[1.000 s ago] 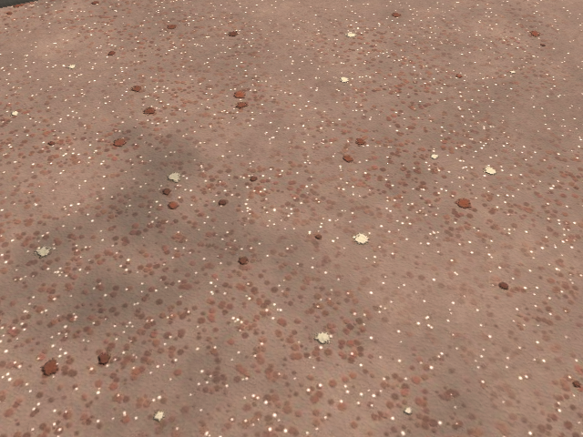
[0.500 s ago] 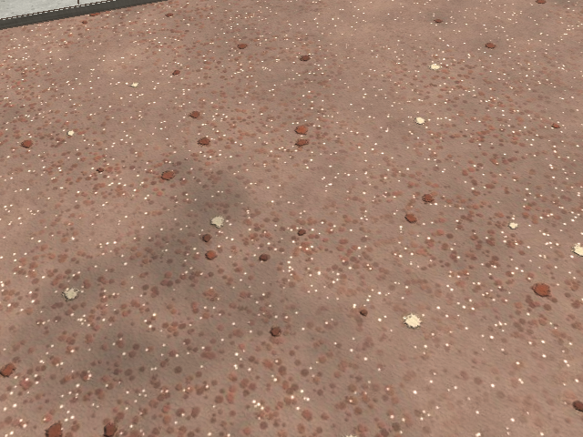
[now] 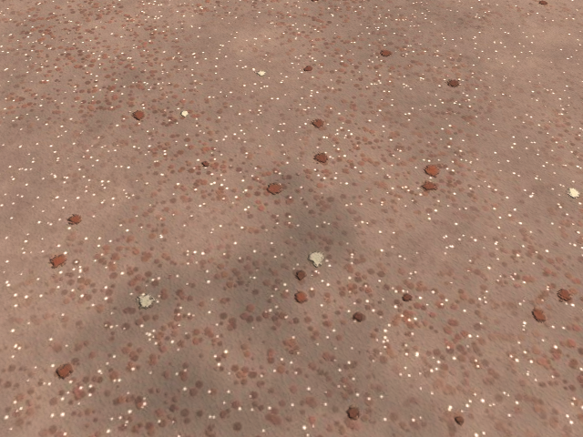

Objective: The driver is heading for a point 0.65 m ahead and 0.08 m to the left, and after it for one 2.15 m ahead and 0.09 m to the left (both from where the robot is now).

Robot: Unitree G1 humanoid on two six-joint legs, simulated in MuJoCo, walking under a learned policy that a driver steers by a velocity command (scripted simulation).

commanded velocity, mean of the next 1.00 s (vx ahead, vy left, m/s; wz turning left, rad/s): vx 0.47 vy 0.00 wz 0.39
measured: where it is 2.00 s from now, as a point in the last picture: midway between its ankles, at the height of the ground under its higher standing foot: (249, 371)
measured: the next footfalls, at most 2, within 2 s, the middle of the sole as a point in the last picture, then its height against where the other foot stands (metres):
right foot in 0.36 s outside the picture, level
left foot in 0.86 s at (198, 396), level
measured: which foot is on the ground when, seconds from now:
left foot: down 0.00-0.38, up 0.40-0.84, down 0.86-1.00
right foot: up 0.00-0.34, down 0.36-0.88, up 0.90-1.00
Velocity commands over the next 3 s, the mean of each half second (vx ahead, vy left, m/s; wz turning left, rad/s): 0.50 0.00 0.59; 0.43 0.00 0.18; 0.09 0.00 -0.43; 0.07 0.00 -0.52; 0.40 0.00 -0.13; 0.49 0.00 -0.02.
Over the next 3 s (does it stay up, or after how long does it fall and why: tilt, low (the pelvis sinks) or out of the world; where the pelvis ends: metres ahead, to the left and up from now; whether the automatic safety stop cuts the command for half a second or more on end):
stays up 1.04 0.03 0.02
